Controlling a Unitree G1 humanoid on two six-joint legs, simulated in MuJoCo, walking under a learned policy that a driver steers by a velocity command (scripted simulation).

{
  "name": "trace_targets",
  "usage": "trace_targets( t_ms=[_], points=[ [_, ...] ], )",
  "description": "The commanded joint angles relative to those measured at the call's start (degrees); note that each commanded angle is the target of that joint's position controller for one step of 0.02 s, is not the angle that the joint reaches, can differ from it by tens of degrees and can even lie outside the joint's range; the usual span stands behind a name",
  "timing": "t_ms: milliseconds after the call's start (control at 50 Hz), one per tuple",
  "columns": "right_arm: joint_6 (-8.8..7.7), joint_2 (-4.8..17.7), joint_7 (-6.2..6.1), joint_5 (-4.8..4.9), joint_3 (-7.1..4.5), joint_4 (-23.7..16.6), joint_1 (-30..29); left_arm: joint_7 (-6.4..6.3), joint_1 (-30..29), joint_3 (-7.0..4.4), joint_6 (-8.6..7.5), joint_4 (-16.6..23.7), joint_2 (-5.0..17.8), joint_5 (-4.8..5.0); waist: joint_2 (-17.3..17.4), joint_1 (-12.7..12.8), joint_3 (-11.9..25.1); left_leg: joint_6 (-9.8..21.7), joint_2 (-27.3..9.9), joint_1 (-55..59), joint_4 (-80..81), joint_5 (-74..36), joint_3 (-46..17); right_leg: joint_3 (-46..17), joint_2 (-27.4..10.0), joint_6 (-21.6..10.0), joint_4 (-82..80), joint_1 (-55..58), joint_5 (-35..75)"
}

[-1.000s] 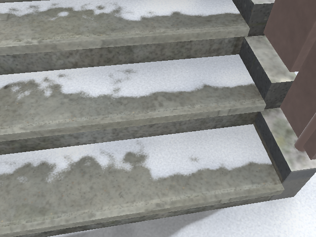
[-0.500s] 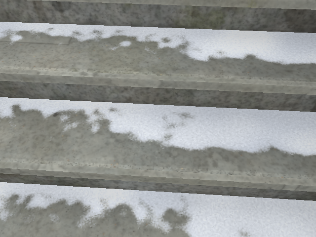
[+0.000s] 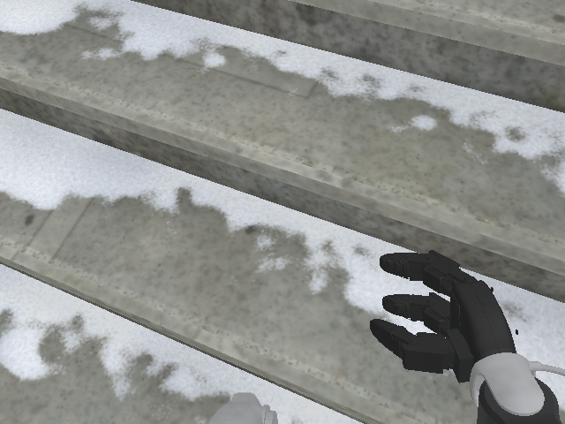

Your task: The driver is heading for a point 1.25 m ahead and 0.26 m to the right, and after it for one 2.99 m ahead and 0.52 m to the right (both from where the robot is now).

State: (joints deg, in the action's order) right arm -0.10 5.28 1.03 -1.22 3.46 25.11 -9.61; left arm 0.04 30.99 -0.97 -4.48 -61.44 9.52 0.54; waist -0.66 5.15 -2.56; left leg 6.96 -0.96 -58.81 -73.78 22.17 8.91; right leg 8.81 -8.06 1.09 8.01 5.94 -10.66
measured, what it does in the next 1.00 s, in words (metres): climbs: right foot 0.16 m higher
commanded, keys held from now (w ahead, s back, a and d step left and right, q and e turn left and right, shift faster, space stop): w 0.30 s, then no key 0.30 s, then e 0.40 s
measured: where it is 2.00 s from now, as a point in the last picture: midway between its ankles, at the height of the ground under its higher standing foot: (357, 289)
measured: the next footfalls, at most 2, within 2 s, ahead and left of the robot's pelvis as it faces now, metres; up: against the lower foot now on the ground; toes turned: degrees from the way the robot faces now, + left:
right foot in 0.50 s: +0.45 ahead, -0.02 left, +0.32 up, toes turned -5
left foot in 1.12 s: +0.53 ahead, +0.17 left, +0.32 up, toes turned -13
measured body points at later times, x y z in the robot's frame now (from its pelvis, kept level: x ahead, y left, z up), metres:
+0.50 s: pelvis +0.26 +0.03 +0.17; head +0.30 +0.05 +0.61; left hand +0.49 +0.15 +0.06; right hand +0.14 -0.17 +0.04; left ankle +0.15 +0.09 -0.58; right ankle +0.41 -0.02 -0.43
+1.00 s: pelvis +0.42 +0.04 +0.30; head +0.41 +0.04 +0.75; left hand +0.53 +0.26 +0.17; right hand +0.57 -0.23 +0.20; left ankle +0.51 +0.19 -0.34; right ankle +0.41 -0.02 -0.43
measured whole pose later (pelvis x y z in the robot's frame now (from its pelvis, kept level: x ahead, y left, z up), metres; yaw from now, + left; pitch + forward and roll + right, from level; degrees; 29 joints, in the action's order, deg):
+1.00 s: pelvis +0.42 +0.04 +0.30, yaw -9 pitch +5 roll +1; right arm -2.8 13.2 -1.1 -3.6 -2.9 48.8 4.7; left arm 2.8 16.4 -1.2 -7.1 -50.4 9.9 -2.2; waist -0.6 3.1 7.3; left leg -4.6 -3.4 -46.4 -70.0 7.9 -2.5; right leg -1.6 6.2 -6.2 34.0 -22.4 -16.4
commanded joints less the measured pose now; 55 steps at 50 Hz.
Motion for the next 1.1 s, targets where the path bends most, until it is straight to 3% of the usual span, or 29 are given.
trace_targets(
  t_ms=[20, 40, 60, 80, 100, 120, 140, 200, 220, 260, 280, 320, 360, 420, 480, 520, 540, 560, 580, 620, 640, 700, 760, 800, 840, 860, 940, 1060, 1100],
  points=[
    [-0.72, 17.6, -1.42, -0.87, -7.79, 8.3, 34.5, 4.05, -4.7, -3.85, -3.91, 11.9, 14.2, 2.65, 10.0, -18.1, 33.8, 9.2, -14.0, 68.2, 35.5, -10.9, -40.3, -6.4, 6.2, -3.3, 59.8, -33.1, 26.1],
    [0.10, 21.2, -2.18, -0.36, -9.80, 9.2, 32.6, 4.18, -5.1, -4.71, -3.87, 11.6, 12.3, 0.01, 12.1, -16.6, 38.7, 6.5, -18.6, 63.7, 49.3, -8.7, -59.1, -19.2, 13.1, -3.5, 86.1, -35.0, 1.0],
    [-0.27, 19.6, -1.43, -0.63, -9.51, 10.2, 23.4, 2.79, -5.3, -4.02, -2.37, 13.4, 4.7, -0.96, 6.5, -9.9, 29.8, 4.7, -20.4, 52.9, 51.7, 4.1, -54.9, -24.0, 10.9, -3.5, 98.9, -41.6, 3.4],
    [-0.60, 15.3, -0.84, -0.64, -8.31, 12.7, 18.7, 1.46, -9.0, -3.45, -0.95, 16.1, 2.9, -1.89, 0.8, -6.4, 18.7, 3.0, -18.3, 43.1, 52.1, 15.8, -49.2, -17.4, 7.4, -3.6, 101.4, -45.1, 7.6],
    [-3.58, 11.6, 2.52, -0.17, -5.25, 19.7, 27.0, 4.33, -13.3, -2.26, -1.95, 16.8, 5.1, -3.08, 5.2, -9.8, -4.0, 4.0, -11.6, 31.6, 49.2, 9.4, -39.5, -29.0, 13.0, -8.4, 105.9, -59.8, 11.6],
    [-4.07, 9.9, 3.56, -1.09, -5.44, 23.5, 26.2, 4.88, -12.0, -1.41, -1.79, 17.5, 2.7, -3.14, 4.3, -5.7, -1.3, 3.5, -11.4, 30.9, 48.0, 1.6, -33.8, -28.8, 13.1, -12.4, 107.5, -62.3, 12.5],
    [-3.82, 8.0, 4.39, -3.68, -4.59, 24.9, 23.2, 5.06, -9.9, -0.21, -1.39, 18.6, 0.6, -2.09, 0.6, -0.8, 3.0, 2.7, -12.1, 29.6, 47.2, -7.7, -30.9, -29.1, 12.1, -13.7, 106.9, -63.6, 15.7],
    [-4.98, 5.6, 4.26, -4.12, -4.01, 28.1, 20.4, 4.47, -11.5, 0.24, 0.22, 18.2, 2.3, -0.68, 1.0, 2.6, 3.9, -2.2, -7.6, 31.3, 52.1, -1.8, -20.8, -26.1, 10.6, -15.5, 105.7, -73.0, 17.9],
    [-5.18, 6.4, 3.86, -4.61, -4.15, 30.2, 26.7, 4.96, -12.0, 0.64, 0.40, 17.5, 2.5, -0.23, 7.1, 0.4, 4.9, 0.4, -9.1, 35.3, 53.8, -5.4, -21.9, -22.1, 11.9, -15.0, 122.5, -78.6, 12.5],
    [-5.15, 5.3, 3.44, -6.01, -3.17, 34.6, 33.5, 4.46, -16.5, 2.57, 0.55, 18.5, 0.6, -1.67, 3.6, -0.2, 2.4, -0.8, -8.9, 40.3, 53.2, -1.5, -21.6, -22.9, 12.8, -16.2, 129.3, -91.8, 9.8],
    [-7.02, 6.8, 2.01, 0.85, -4.01, 34.6, 31.3, -0.80, -24.0, 3.52, 1.91, 21.6, -8.9, -1.39, 3.3, -0.5, 0.4, -4.2, -8.5, 35.8, 54.6, -8.7, -12.8, -16.4, 12.9, -9.7, 124.0, -85.4, 1.3],
    [-8.19, 5.5, 0.99, 1.47, -2.81, 37.0, 35.0, -2.62, -34.3, 4.15, 2.89, 26.3, -5.3, -2.42, -1.7, -3.1, -3.3, -5.9, -3.9, 28.6, 58.7, -11.8, -8.5, -8.7, 10.9, -6.4, 105.0, -78.0, 0.7],
    [-8.03, 6.0, -1.14, 2.40, -2.72, 39.7, 40.7, -2.25, -37.3, 4.51, 3.91, 28.0, -4.5, -2.37, 3.8, -5.2, -0.8, -3.0, -4.7, 36.5, 62.4, -29.1, -9.7, -0.7, 8.1, -5.0, 95.9, -75.0, 1.4],
    [-6.82, 12.1, -4.41, 2.04, -4.65, 40.0, 46.0, -1.94, -35.3, 5.41, 4.38, 27.5, -5.6, -1.31, 7.9, -7.1, 5.7, -0.9, -10.0, 60.7, 64.7, -62.9, -9.0, 1.1, 5.1, -7.5, 78.1, -68.4, -8.4],
    [-6.43, 12.7, -5.27, 2.13, -4.65, 36.3, 42.3, -1.95, -21.1, 4.83, 4.67, 19.3, -3.9, 1.71, 10.4, -1.4, 16.8, -0.4, -11.1, 62.3, 51.2, -112.9, -4.1, 6.2, 14.5, -9.5, 63.4, -39.8, -11.8],
    [-7.06, 15.3, -3.25, 2.77, -6.01, 31.8, 36.8, -1.74, -8.8, 2.30, 2.77, 15.8, 2.7, -1.34, 10.7, 4.0, 18.7, -1.2, -11.4, 56.5, 31.5, -96.4, -7.6, -6.9, 10.3, -12.0, 44.6, -21.4, -5.3],
    [-6.56, 10.6, -1.32, 3.68, -5.60, 31.3, 42.6, -2.89, -4.4, 0.10, 3.89, 11.9, 6.0, -1.37, -2.6, 3.0, 20.6, -4.7, -1.6, 36.8, 13.3, -60.6, -5.5, -30.7, -2.6, -21.9, 36.1, -10.5, 4.9],
    [-4.93, 11.9, -0.49, 1.95, -6.84, 30.7, 38.0, -3.59, -7.8, -0.63, 5.00, 12.7, 6.1, -2.32, -5.1, 3.5, 21.6, -5.4, 6.2, 36.7, -8.3, -8.6, -10.5, -50.6, -8.1, -26.1, 16.5, -19.2, 5.0],
    [-3.26, 7.8, -0.37, -0.06, -6.63, 27.5, 37.5, -3.17, -17.8, -1.47, 4.66, 13.0, 7.0, -1.86, -1.2, -3.6, 12.8, -5.2, 4.4, 30.1, -20.1, -7.6, -16.3, -48.9, -8.4, -24.8, 15.0, -28.2, -6.4],
    [-1.29, 4.7, -2.25, -1.88, -5.98, 23.0, 31.7, -3.35, -21.8, -1.08, 3.81, 10.2, 1.8, -1.25, 5.6, -6.7, -1.8, -2.9, 1.2, 20.2, -21.5, -10.2, -14.3, -35.5, -4.5, -18.3, 18.3, -42.0, -22.9],
    [-2.09, 6.1, 1.32, -1.40, -5.40, 26.3, 29.8, 0.58, -25.4, 1.14, 0.87, 11.1, -2.4, -5.54, 1.7, -4.3, -0.3, 0.7, 0.7, 12.3, -22.5, -14.0, -24.8, -32.9, -1.6, -16.4, 15.9, -42.5, -24.9],
    [-4.06, 3.7, 2.20, -2.64, -3.96, 28.4, 32.4, 1.36, -21.8, 1.07, -1.74, 7.4, -3.4, -4.89, -0.1, -7.4, 6.5, 1.1, 0.4, 3.4, -18.4, -18.4, -22.1, -26.5, 2.9, -15.9, 17.0, -36.4, -10.6],
    [-4.25, 10.2, 0.54, -2.26, -5.41, 25.6, 24.0, 1.93, -18.1, 0.15, -1.01, 8.2, 1.9, -5.52, 0.7, -6.9, 11.3, -4.1, -1.6, 0.2, -12.0, -23.3, -17.8, -22.3, 3.6, -14.8, 16.3, -32.8, -4.9],
    [-3.82, 11.0, 0.05, -2.42, -6.09, 25.5, 21.1, 2.68, -17.2, -0.24, -0.82, 10.2, 3.8, -4.19, -3.9, -6.0, 11.1, -7.3, -2.2, 2.9, -9.3, -20.8, -13.5, -20.3, 4.1, -14.8, 13.8, -33.7, -2.2],
    [-3.66, 11.1, -0.81, -2.00, -6.50, 24.3, 16.3, 2.81, -13.2, -0.72, -0.54, 10.3, 4.8, -4.22, -4.0, -3.9, 10.0, -9.1, -2.8, 0.7, -7.4, -16.7, -13.3, -25.5, 1.8, -15.8, 12.4, -30.9, -4.4],
    [-3.71, 11.7, -1.17, -2.90, -6.94, 24.7, 17.4, 2.98, -14.7, -0.69, -1.49, 11.8, 5.0, -4.27, -4.9, -4.5, 9.1, -9.4, -2.7, 2.9, -7.0, -16.9, -12.4, -26.6, 1.6, -16.0, 11.6, -31.6, -2.8],
    [-3.57, 12.6, -2.38, -2.83, -7.59, 22.3, 15.3, 3.28, -19.6, -0.80, -3.86, 15.5, 6.2, -2.99, -2.7, -5.7, 9.6, -11.5, -2.6, 8.8, -2.6, -16.1, -12.0, -27.0, 0.4, -17.7, 15.6, -26.3, 13.6],
    [-2.97, 11.5, -3.39, 0.04, -6.50, 14.2, 10.9, 2.70, -20.4, -3.40, -4.37, 17.4, 10.2, -1.06, -4.8, -4.3, 10.2, -12.1, -0.7, 24.9, 26.6, -1.1, -8.8, -29.5, -2.6, -19.2, 23.1, -18.0, 43.2],
    [-4.02, 11.6, -3.26, 2.16, -6.31, 12.9, 13.3, 2.71, -20.7, -3.70, -2.88, 17.6, 11.0, -0.66, -4.0, -5.6, 11.8, -9.1, 2.3, 30.7, 44.2, -10.5, -7.0, -32.0, -1.9, -18.1, 26.1, -13.5, 46.1]
  ],
)
Over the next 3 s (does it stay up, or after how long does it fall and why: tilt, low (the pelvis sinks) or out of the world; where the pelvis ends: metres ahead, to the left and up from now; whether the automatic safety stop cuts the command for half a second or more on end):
stays up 0.97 -0.30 0.62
